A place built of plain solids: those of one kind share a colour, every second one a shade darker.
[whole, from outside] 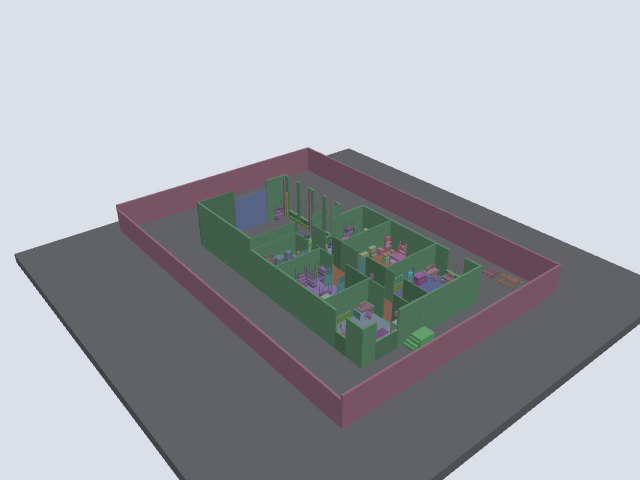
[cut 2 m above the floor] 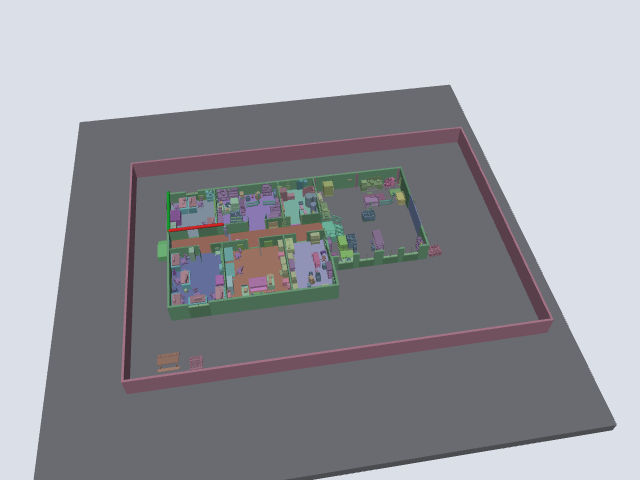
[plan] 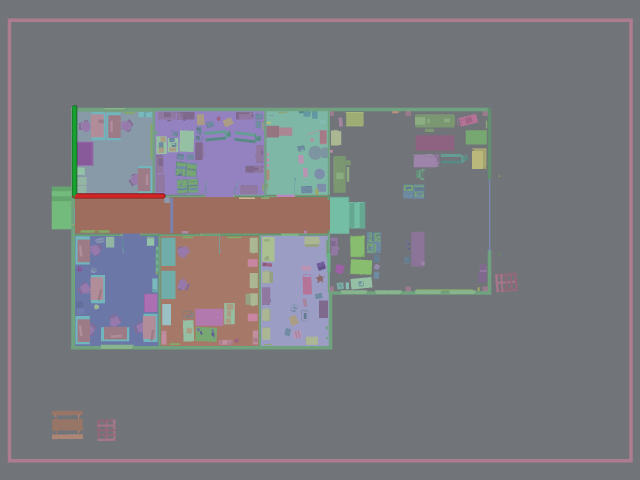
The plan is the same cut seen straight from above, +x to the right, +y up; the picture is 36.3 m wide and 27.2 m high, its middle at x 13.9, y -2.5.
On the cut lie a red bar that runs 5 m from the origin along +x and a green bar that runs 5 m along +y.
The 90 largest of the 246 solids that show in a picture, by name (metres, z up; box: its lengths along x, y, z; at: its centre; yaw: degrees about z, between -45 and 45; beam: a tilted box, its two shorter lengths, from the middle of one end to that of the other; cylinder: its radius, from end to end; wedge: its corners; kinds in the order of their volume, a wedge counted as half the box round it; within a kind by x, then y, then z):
{
 "wall_1": {"box": [0.2, 6.5, 3.73], "at": [-0.1, -5.45, 1.81]},
 "wall_2": {"box": [0.2, 2.2, 3.73], "at": [-0.1, -1.1, 1.81]},
 "wall_3": {"box": [0.2, 1.21, 3.73], "at": [-0.1, 0.6, 1.81]},
 "wall_4": {"box": [0.2, 2.41, 1.83], "at": [-0.1, 2.4, 0.86]},
 "wall_5": {"box": [0.2, 1.41, 3.73], "at": [-0.1, 4.3, 1.81]},
 "wall_6": {"box": [1.71, 0.2, 3.73], "at": [0.65, -8.6, 1.81]},
 "wall_7": {"box": [1.86, 0.2, 3.73], "at": [0.72, 4.9, 1.81]},
 "wall_8": {"box": [1.65, 0.06, 3.73], "at": [0.82, -0.03, 1.81]},
 "wall_9": {"box": [1.65, 0.06, 3.73], "at": [0.82, 0.03, 1.81]},
 "wall_10": {"box": [2.65, 0.06, 3.73], "at": [1.33, -2.23, 1.81]},
 "wall_11": {"box": [2.65, 0.06, 3.73], "at": [1.33, -2.17, 1.81]},
 "wall_12": {"box": [1.21, 0.2, 1.73], "at": [2.25, 4.9, 0.81]},
 "wall_13": {"box": [1.81, 0.2, 1.63], "at": [2.4, -8.6, 0.77]},
 "wall_14": {"box": [1.85, 0.06, 3.73], "at": [3.58, 0.03, 1.81]},
 "wall_15": {"box": [1.91, 0.06, 3.73], "at": [3.6, -0.03, 1.81]},
 "wall_16": {"box": [1.66, 0.2, 3.73], "at": [3.67, 4.9, 1.81]},
 "wall_17": {"box": [1.51, 0.2, 3.73], "at": [4.05, -8.6, 1.81]},
 "wall_18": {"box": [0.06, 4.8, 3.73], "at": [4.47, 2.4, 1.81]},
 "wall_19": {"box": [0.06, 4.8, 3.73], "at": [4.53, 2.4, 1.81]},
 "wall_20": {"box": [0.06, 6.3, 3.73], "at": [4.77, -5.35, 1.81]},
 "wall_21": {"box": [0.06, 6.3, 3.73], "at": [4.83, -5.35, 1.81]},
 "wall_22": {"box": [2.92, 0.06, 3.73], "at": [5.9, -0.03, 1.81]},
 "wall_23": {"box": [2.85, 0.06, 3.73], "at": [5.93, 0.03, 1.81]},
 "wall_24": {"box": [2.42, 0.06, 3.73], "at": [5.95, -2.17, 1.81]},
 "wall_25": {"box": [2.35, 0.06, 3.73], "at": [5.98, -2.23, 1.81]},
 "wall_26": {"box": [5.7, 0.2, 3.73], "at": [7.65, -8.6, 1.81]},
 "wall_27": {"box": [6.3, 0.2, 3.73], "at": [7.65, 4.9, 1.81]},
 "wall_28": {"box": [2.25, 0.06, 3.73], "at": [9.37, -2.23, 1.81]},
 "wall_29": {"box": [2.31, 0.06, 3.73], "at": [9.4, -2.17, 1.81]},
 "wall_30": {"box": [1.75, 0.06, 3.73], "at": [9.92, 0.03, 1.81]},
 "wall_31": {"box": [1.81, 0.06, 3.73], "at": [9.95, -0.03, 1.81]},
 "wall_32": {"box": [0.06, 6.3, 3.73], "at": [10.47, -5.35, 1.81]},
 "wall_33": {"box": [0.06, 6.3, 3.73], "at": [10.53, -5.35, 1.81]},
 "wall_34": {"box": [0.06, 4.8, 3.73], "at": [10.77, 2.4, 1.81]},
 "wall_35": {"box": [0.06, 4.8, 3.73], "at": [10.83, 2.4, 1.81]},
 "wall_36": {"box": [4.1, 0.2, 3.73], "at": [12.55, -8.6, 1.81]},
 "wall_37": {"box": [3.6, 0.2, 3.73], "at": [12.6, 4.9, 1.81]},
 "wall_38": {"box": [1.91, 0.06, 3.73], "at": [13.45, -0.03, 1.81]},
 "wall_39": {"box": [1.91, 0.06, 3.73], "at": [13.45, 0.03, 1.81]},
 "wall_40": {"box": [1.7, 0.06, 3.73], "at": [13.55, -2.23, 1.81]},
 "wall_41": {"box": [1.7, 0.06, 3.73], "at": [13.55, -2.17, 1.81]},
 "wall_42": {"box": [0.06, 4.8, 3.73], "at": [14.37, 2.4, 1.81]},
 "wall_43": {"box": [0.06, 1.06, 4.85], "at": [14.43, -4.88, 2.38]},
 "wall_44": {"box": [0.06, 1.07, 4.85], "at": [14.43, -2.67, 2.38]},
 "wall_45": {"box": [0.06, 4.86, 4.85], "at": [14.43, 2.37, 2.38]},
 "wall_46": {"box": [0.2, 3.3, 3.73], "at": [14.5, -7.05, 1.81]},
 "wall_47": {"box": [0.71, 0.2, 4.85], "at": [14.75, -5.5, 2.38]},
 "wall_48": {"box": [0.51, 0.2, 4.85], "at": [16.8, -5.5, 2.38]},
 "wall_49": {"box": [0.81, 0.2, 4.85], "at": [18.9, -5.5, 2.38]},
 "wall_50": {"box": [9.2, 0.2, 4.85], "at": [19.0, 4.9, 2.38]},
 "wall_51": {"box": [0.51, 0.2, 4.85], "at": [21.0, -5.5, 2.38]},
 "wall_52": {"box": [0.91, 0.2, 4.85], "at": [23.15, -5.5, 2.38]},
 "wall_53": {"box": [0.2, 2.51, 4.85], "at": [23.5, -4.35, 2.38]},
 "wall_54": {"box": [0.2, 4.11, 4.85], "at": [23.5, 2.95, 2.38]},
 "yard_bound_1": {"box": [0.2, 25.17, 3.05], "at": [-3.7, -2.53, 1.48]},
 "yard_bound_2": {"box": [35.41, 0.2, 3.05], "at": [13.91, -15.01, 1.48]},
 "yard_bound_3": {"box": [35.41, 0.2, 2.55], "at": [13.91, 9.95, 1.23]},
 "yard_bound_4": {"box": [0.2, 25.17, 3.05], "at": [31.52, -2.53, 1.48]},
 "raised_floor_inspect_1": {"box": [5.83, 6.43, 0.73], "at": [7.65, -5.35, 0.32]},
 "raised_floor_corridor_1": {"box": [14.53, 2.33, 0.73], "at": [7.2, -1.1, 0.32]},
 "raised_floor_office_1": {"box": [4.93, 6.43, 0.73], "at": [2.4, -5.35, 0.32]},
 "raised_floor_stores_1": {"box": [6.43, 4.93, 0.73], "at": [7.65, 2.4, 0.32]},
 "raised_floor_crib_1": {"box": [4.03, 6.43, 0.73], "at": [12.45, -5.35, 0.32]},
 "raised_floor_officeb_1": {"box": [4.63, 4.93, 0.73], "at": [2.25, 2.4, 0.32]},
 "raised_floor_plant_1": {"box": [3.73, 4.93, 0.73], "at": [12.6, 2.4, 0.32]},
 "crate_1": {"box": [0.6, 1.0, 0.8], "at": [4.92, 2.88, 1.03]},
 "crate_2": {"box": [0.75, 0.8, 0.7], "at": [6.33, 2.93, 1.78], "yaw": -1.0},
 "crate_3": {"box": [0.8, 1.2, 0.8], "at": [6.35, 3.1, 1.03], "yaw": -2.1},
 "crate_4": {"box": [0.6, 1.2, 0.8], "at": [6.45, -7.65, 1.03], "yaw": 2.1},
 "crate_5": {"box": [0.6, 1.2, 0.65], "at": [8.78, -6.67, 0.96]},
 "crate_6": {"box": [1.2, 0.6, 0.5], "at": [16.25, -4.95, 0.2], "yaw": 5.4},
 "door_landing_1": {"box": [1.1, 2.1, 0.73], "at": [15.01, -1.1, 0.32]},
 "plan_chest_1": {"box": [0.95, 1.37, 0.38], "at": [0.53, 2.39, 1.35]},
 "plan_chest_2": {"box": [0.85, 1.27, 0.93], "at": [0.54, 2.39, 1.09]},
 "tall_cupboard_1": {"box": [0.5, 1.2, 2.04], "at": [5.21, -6.73, 1.76]},
 "filing_tall_1": {"box": [0.62, 0.47, 1.37], "at": [0.36, 0.33, 1.31]},
 "filing_tall_2": {"box": [0.62, 0.47, 1.37], "at": [0.36, 0.84, 1.31]},
 "filing_tall_3": {"box": [0.47, 0.62, 1.37], "at": [2.0, -2.62, 1.31]},
 "yard_step_1": {"box": [1.1, 1.6, 0.67], "at": [-0.75, -1.1, 0.33]},
 "pallet_stack_1": {"box": [0.75, 1.13, 1.0], "at": [16.02, -2.87, 0.45], "yaw": 1.2},
 "pallet_stack_2": {"box": [1.18, 0.8, 0.34], "at": [16.23, -4.03, 0.12], "yaw": -2.4},
 "card_cage_1": {"box": [0.95, 0.76, 1.45], "at": [15.87, 4.35, 0.68]},
 "roller_shutter_1": {"box": [0.06, 3.86, 3.85], "at": [23.52, -1.1, 1.88]},
 "calorifier_1": {"cylinder": 0.4, "from": [13.64, 2.44, 0.68], "to": [13.64, 2.44, 2.35]},
 "plant_pumps_1": {"box": [0.72, 0.68, 1.35], "at": [11.22, 3.64, 1.3]},
 "plan_chest_small_1": {"box": [0.69, 0.97, 0.95], "at": [4.33, -6.06, 1.11]},
 "air_station_1": {"cylinder": 0.3, "from": [13.88, 1.24, 0.68], "to": [13.88, 1.24, 2.33]},
 "centre_lathe_1": {"box": [0.69, 2.08, 0.29], "at": [15.01, 1.21, 0.8]},
 "surface_table_1": {"box": [1.56, 0.96, 0.22], "at": [7.62, -6.88, 1.47]},
 "roll_cab_1": {"box": [0.46, 0.85, 0.78], "at": [10.15, -2.79, 1.18]}
}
